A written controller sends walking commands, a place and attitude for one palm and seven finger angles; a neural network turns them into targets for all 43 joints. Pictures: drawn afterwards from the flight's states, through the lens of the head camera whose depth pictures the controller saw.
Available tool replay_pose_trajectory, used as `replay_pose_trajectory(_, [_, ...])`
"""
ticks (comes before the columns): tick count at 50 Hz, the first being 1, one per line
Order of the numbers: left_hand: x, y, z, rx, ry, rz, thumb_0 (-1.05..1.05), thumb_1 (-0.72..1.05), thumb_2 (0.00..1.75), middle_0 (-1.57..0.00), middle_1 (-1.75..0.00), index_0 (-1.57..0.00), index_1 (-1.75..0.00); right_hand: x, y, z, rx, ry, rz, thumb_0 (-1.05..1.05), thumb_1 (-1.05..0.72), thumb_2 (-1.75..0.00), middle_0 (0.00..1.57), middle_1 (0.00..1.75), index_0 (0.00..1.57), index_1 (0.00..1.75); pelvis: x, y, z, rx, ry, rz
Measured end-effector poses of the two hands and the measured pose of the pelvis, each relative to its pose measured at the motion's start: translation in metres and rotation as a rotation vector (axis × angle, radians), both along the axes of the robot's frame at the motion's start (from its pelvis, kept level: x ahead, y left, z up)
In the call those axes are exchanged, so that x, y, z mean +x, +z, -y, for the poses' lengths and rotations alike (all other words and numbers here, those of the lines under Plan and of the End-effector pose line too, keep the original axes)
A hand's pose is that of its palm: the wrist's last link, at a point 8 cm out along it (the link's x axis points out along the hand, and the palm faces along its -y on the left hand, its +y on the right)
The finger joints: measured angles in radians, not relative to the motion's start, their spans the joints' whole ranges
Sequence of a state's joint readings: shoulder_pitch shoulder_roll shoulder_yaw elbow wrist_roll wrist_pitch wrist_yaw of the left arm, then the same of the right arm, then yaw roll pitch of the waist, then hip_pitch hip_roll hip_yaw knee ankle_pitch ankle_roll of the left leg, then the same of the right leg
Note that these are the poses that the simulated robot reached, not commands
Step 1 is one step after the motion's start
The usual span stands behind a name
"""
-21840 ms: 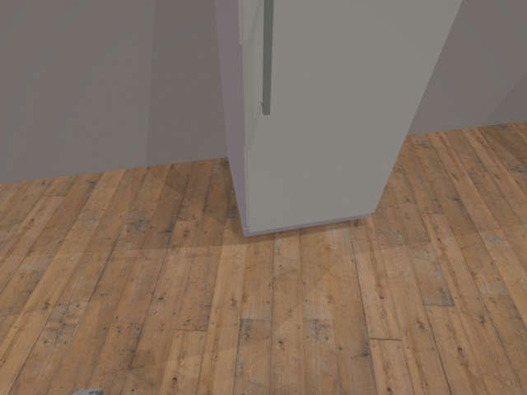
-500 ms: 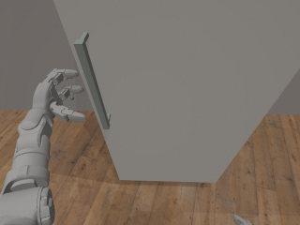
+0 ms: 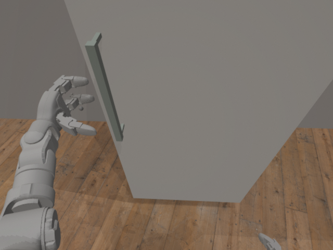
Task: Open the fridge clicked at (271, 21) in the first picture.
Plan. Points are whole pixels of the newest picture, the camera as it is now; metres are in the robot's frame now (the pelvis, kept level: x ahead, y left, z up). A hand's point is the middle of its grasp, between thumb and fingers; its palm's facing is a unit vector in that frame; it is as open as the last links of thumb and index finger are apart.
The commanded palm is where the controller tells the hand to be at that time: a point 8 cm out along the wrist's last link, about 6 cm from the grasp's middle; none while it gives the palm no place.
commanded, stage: move the hooked fingers beside the handle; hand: left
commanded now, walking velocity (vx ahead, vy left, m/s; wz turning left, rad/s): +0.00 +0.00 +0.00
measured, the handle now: (110, 96) +0.46 +0.16 +0.12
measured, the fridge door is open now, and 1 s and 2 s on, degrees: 0 0 0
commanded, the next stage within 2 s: feel for the door with the fingertips in 0.04 s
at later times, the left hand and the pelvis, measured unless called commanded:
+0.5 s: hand (96, 107) +0.41 +0.18 +0.14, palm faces +0.00 -1.00 -0.01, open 13.9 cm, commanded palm +0.38 +0.24 +0.14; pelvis +0.00 +0.00 +0.00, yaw -1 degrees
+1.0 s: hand (95, 102) +0.42 +0.19 +0.14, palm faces +0.00 -1.00 -0.01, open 13.7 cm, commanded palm +0.40 +0.24 +0.14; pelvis +0.00 +0.00 +0.00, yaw +0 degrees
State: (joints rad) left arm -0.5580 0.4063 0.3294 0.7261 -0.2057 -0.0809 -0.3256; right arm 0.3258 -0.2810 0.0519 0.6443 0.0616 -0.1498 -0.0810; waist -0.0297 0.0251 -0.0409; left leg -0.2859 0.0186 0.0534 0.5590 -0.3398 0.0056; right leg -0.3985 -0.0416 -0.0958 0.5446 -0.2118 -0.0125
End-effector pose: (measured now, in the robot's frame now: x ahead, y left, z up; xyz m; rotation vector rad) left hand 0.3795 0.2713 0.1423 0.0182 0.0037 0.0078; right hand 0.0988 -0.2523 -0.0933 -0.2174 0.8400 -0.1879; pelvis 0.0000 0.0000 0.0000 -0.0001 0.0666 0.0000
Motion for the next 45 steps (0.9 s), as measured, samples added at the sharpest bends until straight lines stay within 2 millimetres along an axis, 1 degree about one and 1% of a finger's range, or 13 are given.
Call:
replay_pose_trajectory(5, [0.002,0.004,0.003,-0.004,-0.009,0.018,-0.02,-0.50,0.30,-0.30,-1.20,-0.30,-1.20,0.000,-0.001,-0.003,0.007,0.004,-0.003,0.01,-0.91,-0.90,0.20,0.30,0.20,0.30,0.001,0.000,-0.001,0.000,-0.001,-0.001])
replay_pose_trajectory(10, [0.004,0.001,0.007,-0.003,-0.014,-0.003,-0.02,-0.50,0.30,-0.30,-1.20,-0.30,-1.20,-0.002,-0.003,-0.003,0.012,0.003,-0.013,0.01,-0.91,-0.90,0.20,0.30,0.20,0.30,0.001,0.000,-0.001,0.001,0.000,-0.004])
replay_pose_trajectory(17, [0.006,-0.001,0.025,-0.015,-0.032,0.016,-0.02,-0.50,0.30,-0.30,-1.20,-0.30,-1.20,-0.003,-0.004,-0.003,0.015,-0.002,-0.021,0.01,-0.91,-0.90,0.20,0.30,0.20,0.30,0.003,0.000,-0.001,0.001,-0.003,-0.003])
replay_pose_trajectory(22, [0.007,-0.004,0.032,-0.015,-0.020,0.005,-0.02,-0.50,0.30,-0.30,-1.20,-0.30,-1.20,0.000,-0.003,-0.003,0.021,-0.009,-0.012,0.01,-0.91,-0.90,0.20,0.30,0.20,0.30,0.004,0.001,0.000,0.002,-0.009,0.001])
replay_pose_trajectory(28, [0.007,-0.003,0.036,-0.015,-0.010,0.010,-0.02,-0.50,0.30,-0.30,-1.20,-0.30,-1.20,0.004,-0.002,-0.003,0.022,-0.009,-0.003,0.01,-0.91,-0.90,0.20,0.30,0.20,0.30,0.005,0.002,0.001,0.002,-0.011,0.006])
replay_pose_trajectory(35, [0.011,-0.001,0.029,-0.007,0.004,0.000,-0.02,-0.50,0.30,-0.30,-1.20,-0.30,-1.20,0.006,-0.001,-0.001,0.016,-0.010,-0.002,0.01,-0.91,-0.90,0.20,0.30,0.20,0.30,0.004,0.002,0.002,0.001,-0.008,0.006])
replay_pose_trajectory(45, [0.019,0.000,0.030,-0.014,-0.011,-0.001,-0.02,-0.50,0.30,-0.31,-1.22,-0.32,-1.21,-0.003,-0.005,0.002,0.003,-0.010,-0.042,0.01,-0.91,-0.90,0.20,0.30,0.20,0.30,0.003,0.001,0.001,0.001,-0.001,-0.007])
